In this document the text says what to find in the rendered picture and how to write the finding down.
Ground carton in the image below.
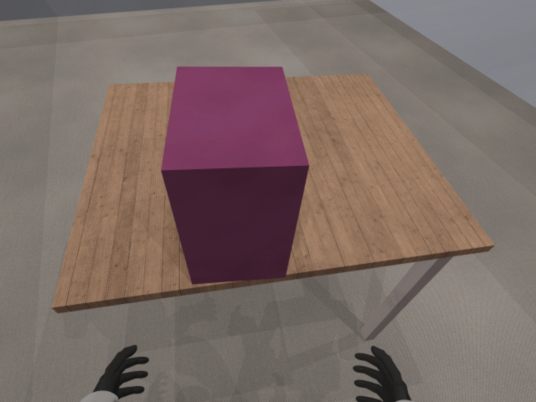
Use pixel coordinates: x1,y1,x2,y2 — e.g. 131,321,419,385
161,66,309,284

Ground right robot hand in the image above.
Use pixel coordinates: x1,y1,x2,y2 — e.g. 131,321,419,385
353,346,411,402

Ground table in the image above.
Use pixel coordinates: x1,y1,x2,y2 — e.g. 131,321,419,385
51,74,495,341

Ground left robot hand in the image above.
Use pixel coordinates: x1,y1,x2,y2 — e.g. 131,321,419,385
93,345,149,399

